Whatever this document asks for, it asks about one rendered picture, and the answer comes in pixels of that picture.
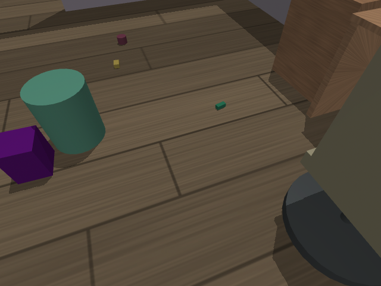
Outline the office chair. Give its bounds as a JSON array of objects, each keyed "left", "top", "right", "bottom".
[{"left": 282, "top": 45, "right": 381, "bottom": 286}]

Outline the desk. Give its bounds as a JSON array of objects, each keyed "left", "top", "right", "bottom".
[{"left": 306, "top": 8, "right": 381, "bottom": 118}]

